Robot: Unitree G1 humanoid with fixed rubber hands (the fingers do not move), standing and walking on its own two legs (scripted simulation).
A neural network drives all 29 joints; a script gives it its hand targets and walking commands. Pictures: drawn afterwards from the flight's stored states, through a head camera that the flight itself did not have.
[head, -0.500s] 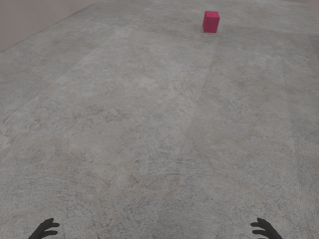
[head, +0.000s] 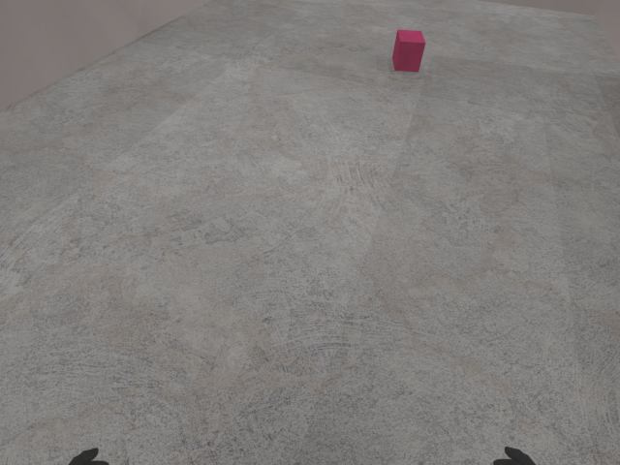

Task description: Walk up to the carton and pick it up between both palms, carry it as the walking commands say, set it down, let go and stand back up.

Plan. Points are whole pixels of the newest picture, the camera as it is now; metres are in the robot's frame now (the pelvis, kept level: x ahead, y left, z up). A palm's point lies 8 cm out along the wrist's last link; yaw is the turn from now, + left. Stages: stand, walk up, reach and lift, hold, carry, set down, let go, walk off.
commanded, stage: stand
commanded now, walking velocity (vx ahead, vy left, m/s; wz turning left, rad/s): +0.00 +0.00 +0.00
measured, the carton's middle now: (407, 50) +3.16 -0.86 -0.67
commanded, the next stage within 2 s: walk up in 0.40 s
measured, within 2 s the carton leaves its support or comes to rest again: neither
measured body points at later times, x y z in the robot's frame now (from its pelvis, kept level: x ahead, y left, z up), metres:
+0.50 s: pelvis +0.00 +0.00 +0.00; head +0.00 +0.00 +0.45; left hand +0.11 +0.32 -0.11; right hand +0.11 -0.31 -0.11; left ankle +0.01 +0.12 -0.74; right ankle +0.01 -0.12 -0.74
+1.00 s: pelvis +0.09 -0.10 -0.01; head +0.10 -0.12 +0.44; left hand +0.13 +0.17 -0.14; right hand +0.14 -0.38 -0.16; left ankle +0.08 +0.07 -0.67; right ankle +0.06 -0.18 -0.74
